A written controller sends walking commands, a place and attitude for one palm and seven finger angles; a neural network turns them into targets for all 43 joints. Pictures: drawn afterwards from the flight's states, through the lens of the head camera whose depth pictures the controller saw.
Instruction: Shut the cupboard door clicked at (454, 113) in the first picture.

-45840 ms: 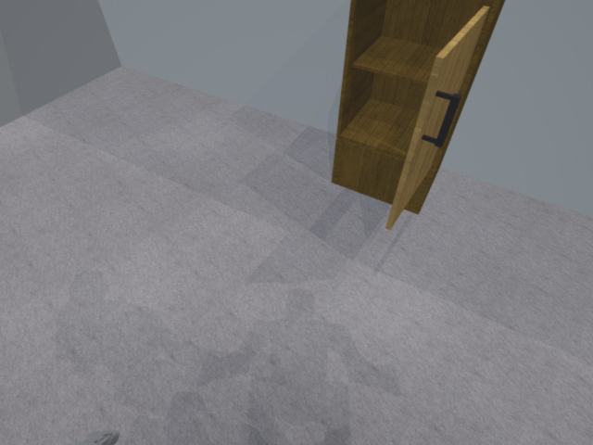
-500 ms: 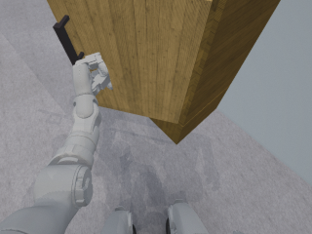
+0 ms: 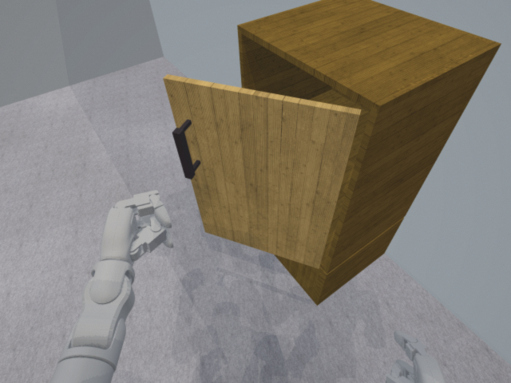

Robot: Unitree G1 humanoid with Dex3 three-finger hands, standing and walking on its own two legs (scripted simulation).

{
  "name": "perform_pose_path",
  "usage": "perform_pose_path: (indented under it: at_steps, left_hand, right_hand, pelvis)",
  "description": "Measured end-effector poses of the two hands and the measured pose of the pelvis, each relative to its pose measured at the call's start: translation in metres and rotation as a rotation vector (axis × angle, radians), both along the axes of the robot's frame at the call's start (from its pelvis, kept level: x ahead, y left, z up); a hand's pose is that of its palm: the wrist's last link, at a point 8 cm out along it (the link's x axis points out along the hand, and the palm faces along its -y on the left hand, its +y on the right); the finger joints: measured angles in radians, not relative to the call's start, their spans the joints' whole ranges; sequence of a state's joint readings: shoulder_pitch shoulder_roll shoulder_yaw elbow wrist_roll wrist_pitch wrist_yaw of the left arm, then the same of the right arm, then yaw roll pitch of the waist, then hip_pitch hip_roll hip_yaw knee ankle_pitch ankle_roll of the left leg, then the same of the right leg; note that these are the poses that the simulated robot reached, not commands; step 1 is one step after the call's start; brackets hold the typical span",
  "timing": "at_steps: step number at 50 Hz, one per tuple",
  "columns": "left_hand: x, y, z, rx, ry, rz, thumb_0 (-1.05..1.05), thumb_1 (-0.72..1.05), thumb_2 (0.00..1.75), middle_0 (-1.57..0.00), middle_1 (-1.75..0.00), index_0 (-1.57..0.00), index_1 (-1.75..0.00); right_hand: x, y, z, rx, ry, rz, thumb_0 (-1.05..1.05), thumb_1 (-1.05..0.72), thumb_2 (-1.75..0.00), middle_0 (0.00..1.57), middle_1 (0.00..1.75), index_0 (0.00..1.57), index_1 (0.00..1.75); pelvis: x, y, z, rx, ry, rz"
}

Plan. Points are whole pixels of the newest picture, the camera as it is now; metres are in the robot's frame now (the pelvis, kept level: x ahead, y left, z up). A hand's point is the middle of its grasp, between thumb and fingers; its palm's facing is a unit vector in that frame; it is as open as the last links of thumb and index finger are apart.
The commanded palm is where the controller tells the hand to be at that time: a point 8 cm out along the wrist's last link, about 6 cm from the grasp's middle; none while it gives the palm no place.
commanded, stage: draw the hand back to the body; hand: left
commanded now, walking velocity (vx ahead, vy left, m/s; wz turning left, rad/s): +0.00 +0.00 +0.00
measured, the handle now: (188, 150) +0.64 +0.19 -0.03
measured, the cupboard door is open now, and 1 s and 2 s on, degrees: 34 34 34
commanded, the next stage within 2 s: step back with the hand held close in 0.96 s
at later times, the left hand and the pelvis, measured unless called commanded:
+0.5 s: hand (30, 270) +0.22 +0.26 +0.17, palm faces +0.42 -0.82 -0.38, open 5.5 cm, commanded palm +0.16 +0.30 +0.19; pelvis +0.02 +0.01 +0.02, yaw +2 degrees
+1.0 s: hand out of the picture +0.19 +0.27 +0.18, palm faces +0.47 -0.78 -0.41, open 7.4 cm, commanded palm +0.14 +0.31 +0.20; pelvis +0.00 +0.00 +0.02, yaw +1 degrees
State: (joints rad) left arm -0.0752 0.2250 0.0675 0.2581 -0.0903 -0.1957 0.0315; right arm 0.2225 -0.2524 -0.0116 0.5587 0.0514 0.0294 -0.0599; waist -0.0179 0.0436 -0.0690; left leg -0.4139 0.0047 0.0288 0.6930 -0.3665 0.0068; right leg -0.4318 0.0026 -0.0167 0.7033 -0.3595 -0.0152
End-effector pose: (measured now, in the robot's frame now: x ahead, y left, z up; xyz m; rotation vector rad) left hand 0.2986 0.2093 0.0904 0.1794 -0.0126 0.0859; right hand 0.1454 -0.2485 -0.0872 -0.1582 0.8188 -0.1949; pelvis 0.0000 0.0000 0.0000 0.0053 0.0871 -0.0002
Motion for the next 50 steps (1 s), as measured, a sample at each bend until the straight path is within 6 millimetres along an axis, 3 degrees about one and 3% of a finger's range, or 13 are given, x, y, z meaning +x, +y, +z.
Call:
perform_pose_path:
  at_steps: [7,13,21,33,42,50]
  left_hand:
    - [-0.039,0.028,0.029,0.075,0.021,0.105,0.02,0.9,0.9,-1.04,-1.21,-1.03,-1.21]
    - [-0.07,0.049,0.051,0.107,-0.003,0.194,0.02,0.9,0.9,-0.88,-1.04,-0.87,-1.04]
    - [-0.107,0.076,0.078,0.19,-0.037,0.297,0.02,0.9,0.9,-0.66,-0.8,-0.66,-0.8]
    - [-0.157,0.105,0.12,0.345,-0.122,0.422,0.02,0.9,0.9,-0.34,-0.45,-0.34,-0.45]
    - [-0.158,0.099,0.105,0.285,-0.108,0.412,0.02,0.9,0.9,-0.23,-0.33,-0.23,-0.33]
    - [-0.155,0.093,0.111,0.3,-0.142,0.376,0.02,0.89,0.9,-0.22,-0.31,-0.21,-0.31]
  right_hand:
    - [0.053,0.032,0.03,0.018,-0.124,0.098,0.01,-0.91,-0.9,0.2,0.3,0.2,0.3]
    - [0.07,0.056,0.039,0.045,-0.166,0.176,0.01,-0.91,-0.9,0.2,0.3,0.2,0.3]
    - [0.063,0.064,0.031,0.062,-0.135,0.206,0.01,-0.9,-0.9,0.2,0.3,0.2,0.3]
    - [0.041,0.042,0.022,0.033,-0.111,0.156,0.01,-0.9,-0.9,0.2,0.3,0.2,0.3]
    - [0.035,0.034,0.026,0.007,-0.133,0.142,0.01,-0.91,-0.9,0.2,0.3,0.2,0.3]
    - [0.034,0.035,0.033,0.013,-0.171,0.136,0.01,-0.9,-0.9,0.2,0.3,0.2,0.3]
  pelvis:
    - [0.007,0.003,0.015,-0.002,-0.083,0.017]
    - [0.013,0.005,0.021,-0.002,-0.12,0.026]
    - [0.016,0.007,0.024,-0.004,-0.141,0.029]
    - [0.013,0.007,0.024,-0.006,-0.154,0.023]
    - [0.004,0.005,0.024,-0.004,-0.162,0.022]
    - [0.003,0.003,0.025,-0.006,-0.17,0.014]
